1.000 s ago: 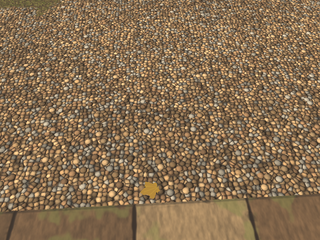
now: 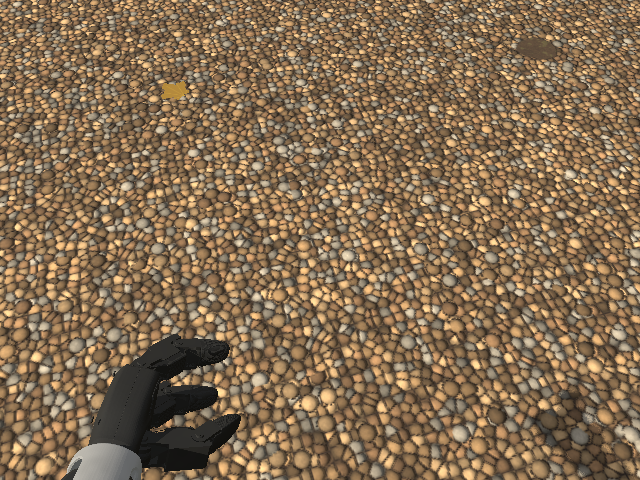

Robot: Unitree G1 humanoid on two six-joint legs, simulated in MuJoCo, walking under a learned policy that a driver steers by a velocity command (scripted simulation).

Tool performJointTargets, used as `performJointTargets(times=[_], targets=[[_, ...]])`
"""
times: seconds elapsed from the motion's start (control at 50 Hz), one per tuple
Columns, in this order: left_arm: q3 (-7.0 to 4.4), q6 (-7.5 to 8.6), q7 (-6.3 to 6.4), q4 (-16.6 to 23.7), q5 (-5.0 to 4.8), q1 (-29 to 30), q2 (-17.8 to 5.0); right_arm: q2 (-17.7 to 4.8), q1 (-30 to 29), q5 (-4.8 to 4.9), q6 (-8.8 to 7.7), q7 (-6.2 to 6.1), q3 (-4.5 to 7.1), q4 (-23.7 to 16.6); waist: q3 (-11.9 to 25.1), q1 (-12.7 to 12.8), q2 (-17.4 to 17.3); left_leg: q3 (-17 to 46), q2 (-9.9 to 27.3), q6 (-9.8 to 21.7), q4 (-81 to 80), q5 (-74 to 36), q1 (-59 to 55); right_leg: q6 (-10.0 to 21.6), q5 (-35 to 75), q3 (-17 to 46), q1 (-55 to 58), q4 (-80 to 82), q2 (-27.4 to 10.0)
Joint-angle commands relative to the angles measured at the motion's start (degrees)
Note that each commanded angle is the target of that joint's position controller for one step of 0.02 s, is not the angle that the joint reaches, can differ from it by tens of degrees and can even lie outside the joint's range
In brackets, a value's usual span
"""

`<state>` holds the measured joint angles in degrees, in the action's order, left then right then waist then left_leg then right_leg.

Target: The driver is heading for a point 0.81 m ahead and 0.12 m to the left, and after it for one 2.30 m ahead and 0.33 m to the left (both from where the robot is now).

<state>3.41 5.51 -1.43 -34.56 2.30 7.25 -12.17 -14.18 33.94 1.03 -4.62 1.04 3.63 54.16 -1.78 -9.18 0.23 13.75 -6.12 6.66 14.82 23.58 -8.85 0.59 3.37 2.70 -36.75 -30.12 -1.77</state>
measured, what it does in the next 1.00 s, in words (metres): walks ahead: right foot, then left foot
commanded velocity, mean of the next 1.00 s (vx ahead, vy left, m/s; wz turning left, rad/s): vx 1.00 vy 0.00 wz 0.28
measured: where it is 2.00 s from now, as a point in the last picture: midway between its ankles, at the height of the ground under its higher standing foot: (163, 66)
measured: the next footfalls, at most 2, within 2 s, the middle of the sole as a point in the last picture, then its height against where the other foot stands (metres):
right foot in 0.04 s outside the picture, level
left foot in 0.48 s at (201, 423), level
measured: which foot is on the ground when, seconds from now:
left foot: down 0.00-0.02, up 0.04-0.46, down 0.48-0.92, up 0.94-1.00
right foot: up 0.00-0.02, down 0.04-0.48, up 0.50-0.92, down 0.94-1.00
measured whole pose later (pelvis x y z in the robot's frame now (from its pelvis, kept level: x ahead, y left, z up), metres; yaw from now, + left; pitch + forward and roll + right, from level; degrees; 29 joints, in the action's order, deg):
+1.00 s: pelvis +0.91 +0.22 -0.02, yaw +13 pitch +0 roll +0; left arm -2.9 1.6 -2.1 -45.7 0.8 -14.0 -17.4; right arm -15.2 18.3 -2.4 -4.6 -0.9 1.0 47.9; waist -2.5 1.9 0.6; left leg -4.6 -2.6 0.2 72.7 24.0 5.7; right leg 11.6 -12.5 -5.7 -28.3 -39.3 7.2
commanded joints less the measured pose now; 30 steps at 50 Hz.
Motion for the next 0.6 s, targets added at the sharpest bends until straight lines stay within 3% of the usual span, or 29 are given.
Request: performJointTargets(times=[0.02,0.04,0.06,0.08,0.1,0.12,0.14,0.18,0.22,0.28,0.32,0.36,0.4,0.42,0.44,0.46,0.48,0.5,0.52,0.54,0.56,0.6], targets=[[-5.29,0.76,2.44,-2.42,-0.35,-19.95,-12.47,-14.2,-6.36,-0.54,-0.64,-0.57,3.3,-4.78,10.7,16.08,-4.29,4.59,6.87,0.32,25.88,-54.56,19.49,1.41,-6.69,-1.54,40.14,0.43,1.8],[-6.97,0.94,3.56,-3.92,0.99,-31.42,-16.57,-10.31,-7.94,-0.9,-1.1,-0.43,2.38,-6.62,18.29,20.26,-0.07,1.82,4.63,0.6,43.01,-39.92,27.33,3.01,-23.88,8.11,52.69,-1.02,-8.42],[-7.86,0.72,3.44,-4.25,3.13,-32.17,-19.54,-0.69,-0.46,1.82,-0.73,-1.13,0.12,-8.65,26.89,14.27,15.62,-4.22,-0.24,-0.44,62.66,7.01,44.29,9.19,-33.15,36.85,66.7,4.95,-27.73],[-8.55,-0.07,2.85,-4.28,1.11,-29.49,-17.57,-6.53,-3.87,0.59,0.2,-1.59,0.32,-9.92,26.37,14.63,14.83,-7.13,3.46,0.54,67.78,1.92,51.34,11.24,-44.03,46.85,62.55,11.16,-26.27],[-7.33,-0.06,2.66,-4.1,0.64,-24.71,-11.22,-8.31,-10.87,-0.81,0.88,-1.36,0.88,-9.67,14.75,14.75,8.13,-8.23,6.62,0.4,65.23,-4.44,53.97,9.52,-42.95,35.54,52.85,13.13,-21.9],[-6.82,0.09,2.38,-5.19,0.68,-23.17,-8.72,-7.81,-14.11,-1.65,1.3,-0.57,0.9,-10.17,8.27,14.02,3.75,-8.89,8.21,0.07,62.65,-6.62,53.47,8.78,-33.24,27.0,45.37,13.83,-19.56],[-6.71,0.3,2.47,-6.47,0.98,-23.64,-7.96,-6.78,-16.04,-2.23,1.83,0.22,0.87,-10.55,4.93,13.14,2.87,-8.94,9.72,-0.32,61.28,-6.88,52.44,8.0,-24.96,20.5,40.26,14.89,-17.68],[-6.39,1.19,2.15,-9.77,-0.06,-25.78,-6.5,-3.6,-17.89,-2.85,3.55,1.46,0.24,-12.75,1.12,10.39,4.99,-9.22,12.05,-1.12,59.48,-6.31,51.25,6.91,-18.29,11.97,33.25,17.49,-16.4],[-6.27,2.02,1.53,-11.45,-1.31,-26.02,-5.62,-2.34,-22.49,-3.07,4.71,2.26,-0.38,-15.87,-0.61,9.05,5.0,-10.09,13.75,-1.52,57.88,-8.21,54.44,5.72,-11.53,4.78,31.97,20.07,-16.09],[-6.55,2.85,1.33,-11.66,-1.17,-22.31,-7.12,-3.34,-27.83,-2.88,4.76,3.64,-1.03,-19.98,-2.66,6.49,5.37,-12.33,13.64,-1.39,49.36,-19.33,52.64,3.54,-2.92,-7.98,27.71,22.99,-12.46],[-6.95,3.14,1.34,-12.06,-1.2,-22.39,-9.15,-4.26,-31.63,-2.65,4.69,4.59,-1.43,-21.29,-4.61,6.62,2.58,-16.93,11.97,-0.27,38.3,-26.4,46.46,2.42,1.47,-14.51,25.65,25.51,-10.07],[-7.35,3.06,1.54,-12.9,-1.21,-25.46,-11.72,-4.65,-34.78,-2.78,4.43,5.01,-1.67,-21.84,-5.65,7.61,1.48,-21.87,8.83,1.74,30.78,-28.47,41.13,1.64,15.79,-18.25,28.65,24.39,-9.61],[-7.86,2.07,2.11,-13.09,-1.06,-29.14,-14.75,-6.24,-32.78,-2.92,4.0,4.55,-1.36,-20.72,-2.75,6.43,3.25,-24.72,4.18,3.57,28.46,-23.89,36.07,1.47,42.4,-18.95,35.86,16.2,-10.66],[-8.23,1.11,2.54,-12.89,-0.75,-29.31,-16.77,-7.43,-28.3,-3.09,3.73,4.11,-0.91,-19.38,0.22,3.5,4.83,-24.15,2.33,4.65,27.62,-20.2,30.75,1.74,50.52,-18.45,37.7,8.99,-12.14],[-8.61,0.01,2.86,-12.42,-0.4,-28.16,-18.57,-9.15,-19.29,-3.25,3.49,3.48,0.02,-16.69,4.64,-1.15,5.97,-22.64,0.64,5.93,27.08,-16.42,21.14,2.53,54.84,-17.56,36.74,-2.36,-13.47],[-8.53,-0.8,2.9,-11.53,-0.12,-26.41,-18.53,-11.36,-6.75,-3.47,3.38,2.4,1.41,-12.21,9.87,-6.35,5.02,-19.67,-0.02,7.59,23.35,-15.06,6.51,3.09,49.82,-16.79,31.01,-18.07,-13.15],[-8.03,-1.06,2.28,-11.92,0.45,-28.16,-15.15,-14.68,-4.87,-3.43,3.72,0.92,2.93,-10.0,10.24,-4.45,-1.73,-11.56,4.42,8.41,21.78,-9.5,-3.55,2.22,7.52,-16.23,18.73,-39.59,-6.57],[-5.98,-0.63,1.38,-6.74,-1.2,-36.11,-8.14,-22.04,-11.68,-4.34,4.28,0.26,4.08,-12.69,17.51,6.25,-18.07,20.71,22.36,16.65,14.77,-7.93,-18.14,-0.56,-33.36,-10.63,-3.45,-62.72,0.98],[-6.39,0.62,1.59,-4.44,-1.1,-26.92,-12.77,-20.11,-8.79,-3.08,4.69,-0.21,4.28,-14.24,21.81,0.55,-7.03,29.27,22.48,16.81,4.5,-0.95,-16.77,0.08,-26.32,-0.89,-8.41,-64.23,0.69],[-6.13,1.01,1.69,-4.17,-2.12,-24.0,-12.31,-18.42,-11.21,-3.13,4.07,-0.9,3.92,-12.9,12.28,2.49,-3.37,23.75,23.24,14.78,1.21,-1.46,-8.8,0.64,-22.91,-0.93,-11.47,-61.47,-1.99],[-5.69,0.91,1.72,-5.57,-1.92,-24.35,-11.5,-14.91,-13.38,-3.11,3.21,-1.1,3.0,-12.13,5.78,5.5,2.29,17.9,21.8,12.3,0.3,-5.43,1.84,1.05,-20.94,-1.11,-8.53,-56.04,-4.48],[-5.11,-1.37,0.82,-7.91,-0.9,-27.47,-9.23,-10.47,-16.61,-3.23,0.94,-1.25,1.28,-11.59,1.97,10.15,4.15,7.91,19.1,9.63,-2.37,-10.3,17.89,1.22,-20.46,1.25,1.45,-49.36,-6.74]])
Keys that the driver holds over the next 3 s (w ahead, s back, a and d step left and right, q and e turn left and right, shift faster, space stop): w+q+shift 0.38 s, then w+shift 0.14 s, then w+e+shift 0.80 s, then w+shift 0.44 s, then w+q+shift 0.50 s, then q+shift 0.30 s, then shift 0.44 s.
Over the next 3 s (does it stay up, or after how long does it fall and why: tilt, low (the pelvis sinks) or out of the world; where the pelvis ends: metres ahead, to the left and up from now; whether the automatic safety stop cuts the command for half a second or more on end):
stays up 2.55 0.12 -0.17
